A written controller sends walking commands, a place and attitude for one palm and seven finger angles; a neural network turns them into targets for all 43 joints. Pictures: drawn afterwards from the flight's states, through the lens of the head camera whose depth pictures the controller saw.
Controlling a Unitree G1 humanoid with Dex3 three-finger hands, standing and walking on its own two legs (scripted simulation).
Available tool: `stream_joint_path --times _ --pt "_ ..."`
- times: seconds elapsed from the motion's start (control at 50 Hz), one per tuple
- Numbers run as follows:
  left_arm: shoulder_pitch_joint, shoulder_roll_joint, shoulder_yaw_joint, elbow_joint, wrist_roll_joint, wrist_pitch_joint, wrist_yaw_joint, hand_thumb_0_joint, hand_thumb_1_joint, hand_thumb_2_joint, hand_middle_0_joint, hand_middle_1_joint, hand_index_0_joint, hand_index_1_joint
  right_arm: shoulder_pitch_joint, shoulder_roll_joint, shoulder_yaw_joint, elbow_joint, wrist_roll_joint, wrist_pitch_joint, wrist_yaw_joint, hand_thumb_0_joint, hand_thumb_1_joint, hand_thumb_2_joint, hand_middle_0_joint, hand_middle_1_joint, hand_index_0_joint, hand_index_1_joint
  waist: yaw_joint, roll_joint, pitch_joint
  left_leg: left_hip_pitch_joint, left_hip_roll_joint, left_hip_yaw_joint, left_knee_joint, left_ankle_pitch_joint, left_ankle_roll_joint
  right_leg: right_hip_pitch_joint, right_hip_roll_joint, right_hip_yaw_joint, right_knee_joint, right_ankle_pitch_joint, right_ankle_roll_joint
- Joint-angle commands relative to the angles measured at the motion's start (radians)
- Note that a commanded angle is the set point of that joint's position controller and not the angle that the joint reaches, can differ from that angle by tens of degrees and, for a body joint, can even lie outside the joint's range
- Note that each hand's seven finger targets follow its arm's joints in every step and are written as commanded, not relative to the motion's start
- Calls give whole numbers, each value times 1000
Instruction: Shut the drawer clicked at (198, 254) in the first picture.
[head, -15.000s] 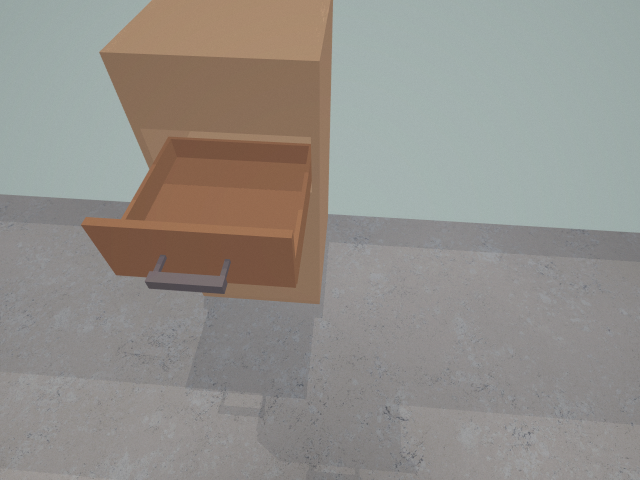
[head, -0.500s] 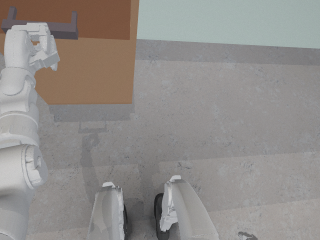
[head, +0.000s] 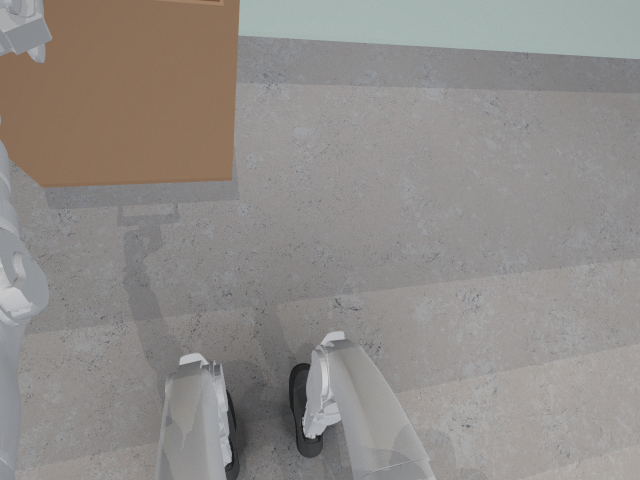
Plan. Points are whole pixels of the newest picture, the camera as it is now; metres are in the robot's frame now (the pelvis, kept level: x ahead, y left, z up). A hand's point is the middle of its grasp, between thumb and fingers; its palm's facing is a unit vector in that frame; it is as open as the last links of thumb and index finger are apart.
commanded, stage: push the drawer shut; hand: left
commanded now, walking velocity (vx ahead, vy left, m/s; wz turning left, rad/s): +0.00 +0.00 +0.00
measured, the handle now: out of the picture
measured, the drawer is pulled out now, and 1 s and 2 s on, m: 0.00 0.00 0.00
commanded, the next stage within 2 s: pull the fist back off the drawer in 0.12 s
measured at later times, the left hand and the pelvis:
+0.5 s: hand (26, 10) +0.59 +0.23 +0.05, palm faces +0.03 -1.00 -0.07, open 3.3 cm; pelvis -0.01 +0.00 +0.00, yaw +0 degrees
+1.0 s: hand (38, 21) +0.58 +0.22 +0.05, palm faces +0.05 -1.00 -0.03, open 3.2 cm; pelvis +0.02 +0.01 +0.02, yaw -1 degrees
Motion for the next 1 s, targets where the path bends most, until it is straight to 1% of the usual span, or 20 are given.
stream_joint_path --times 0.0,0.04,0.1,0.14,0.2,0.24,0.3,0.36,0.44,0.48,0.52,0.58,0.62,0.66,0.74,0.76,0.8,0.9,0.96,0.98 --pt "-674 186 -10 -281 -18 -45 42 0 900 900 -1400 -1600 -1400 -1600 237 -241 -76 -2 3 -13 -21 0 -900 -900 200 300 200 300 -115 366 -602 612 8 -166 -209 190 -27 119 48 107 -155 93 4" --pt "-681 191 -17 -280 -14 -40 43 0 900 900 -1400 -1600 -1400 -1600 241 -242 -74 3 4 -17 -23 0 -900 -900 200 300 200 300 -118 383 -620 636 10 -172 -209 194 -30 107 49 104 -153 97 3" --pt "-707 120 -67 -291 -19 -30 45 0 900 900 -1400 -1600 -1400 -1600 235 -243 -75 17 3 -28 -25 0 -900 -900 200 300 200 300 -138 419 -586 679 19 -191 -228 171 -33 48 46 95 -157 92 3" --pt "-714 150 -57 -283 -17 -22 50 0 900 900 -1400 -1600 -1400 -1600 237 -249 -71 20 4 -35 -29 0 -900 -900 200 300 200 300 -141 407 -595 669 20 -197 -234 131 -33 50 47 95 -156 76 4" --pt "-719 129 -71 -288 -19 -14 55 0 900 900 -1400 -1600 -1400 -1600 232 -248 -68 27 4 -50 -32 0 -900 -900 200 300 200 300 -147 426 -588 678 22 -195 -241 119 -32 42 45 94 -163 73 5" --pt "-704 146 -63 -269 -19 -8 54 0 900 900 -1400 -1600 -1400 -1600 232 -247 -64 23 6 -54 -33 0 -900 -900 200 300 200 300 -145 396 -574 630 17 -180 -236 104 -26 78 46 101 -170 65 6" --pt "-712 160 -54 -294 -18 -14 47 0 900 900 -1400 -1600 -1400 -1600 237 -246 -66 17 3 -56 -28 0 -900 -900 200 300 200 300 -132 426 -602 656 14 -184 -233 139 -32 85 47 98 -164 78 1" --pt "-690 174 -34 -278 -22 -13 43 0 900 900 -1400 -1600 -1400 -1600 236 -247 -67 10 4 -54 -23 0 -900 -900 200 300 200 300 -127 388 -584 612 12 -178 -229 109 -27 108 49 103 -169 64 2" --pt "-646 183 -17 -250 -19 -9 40 0 900 900 -1400 -1600 -1400 -1600 237 -249 -67 0 4 -45 -17 0 -900 -900 200 300 200 300 -111 365 -554 591 13 -185 -238 91 -29 109 49 100 -165 53 1" --pt "-625 179 -3 -279 -21 -14 38 0 900 900 -1400 -1600 -1400 -1600 242 -243 -71 -6 1 -43 -12 0 -900 -900 200 300 200 300 -95 391 -588 620 13 -182 -234 135 -29 114 48 99 -160 71 -2" --pt "-586 181 14 -286 -26 -15 33 0 900 900 -1400 -1600 -1400 -1600 243 -247 -77 -10 2 -34 -7 0 -900 -900 200 300 200 300 -80 372 -605 648 17 -196 -243 148 -36 115 48 93 -156 81 -1" --pt "-530 144 -1 -295 -32 -14 24 0 900 900 -1400 -1600 -1400 -1600 240 -237 -78 -18 5 -25 -2 0 -900 -900 200 300 200 300 -69 354 -591 638 16 -180 -248 167 -32 145 48 99 -167 85 -1" --pt "-464 191 54 -306 -39 -14 24 0 900 900 -1400 -1600 -1400 -1600 238 -239 -81 -27 8 -16 1 0 -900 -900 200 300 200 300 -38 328 -615 628 15 -169 -249 185 -33 191 50 100 -167 91 0" --pt "-436 168 46 -333 -44 -17 21 0 900 900 -1400 -1600 -1400 -1600 234 -230 -84 -31 11 -10 5 0 -900 -900 200 300 200 300 -31 311 -622 627 14 -157 -250 207 -31 217 51 104 -175 100 2" --pt "-307 174 84 -388 -60 -36 13 0 900 900 -1400 -1600 -1400 -1600 223 -219 -92 -47 16 4 14 0 -900 -900 200 300 200 300 14 302 -656 656 12 -128 -249 315 -33 291 53 110 -186 148 1" --pt "-268 165 88 -381 -63 -37 12 0 900 900 -1400 -1600 -1400 -1600 221 -218 -95 -49 19 9 15 0 -900 -900 200 300 200 300 17 272 -643 655 15 -129 -255 318 -34 299 55 109 -190 150 2" --pt "-225 144 84 -411 -70 -50 11 0 900 900 -1400 -1600 -1400 -1600 212 -215 -98 -55 21 15 19 0 -900 -900 200 300 200 300 28 279 -640 675 15 -124 -258 354 -35 302 53 109 -191 167 3" --pt "-206 104 72 -416 -79 -75 16 0 900 900 -1400 -1600 -1400 -1600 205 -207 -109 -48 24 29 19 0 -900 -900 200 300 200 300 19 240 -609 689 15 -116 -255 422 -36 315 51 110 -197 211 7" --pt "-162 102 88 -426 -86 -93 17 0 900 900 -1400 -1600 -1400 -1600 207 -203 -117 -50 22 37 21 0 -900 -900 200 300 200 300 35 220 -636 710 11 -109 -250 498 -37 358 51 111 -194 264 7" --pt "-146 75 73 -440 -88 -101 14 0 900 900 -1400 -1600 -1400 -1600 208 -201 -121 -54 22 39 23 0 -900 -900 200 300 200 300 41 247 -650 750 10 -111 -251 546 -42 346 48 111 -192 282 5"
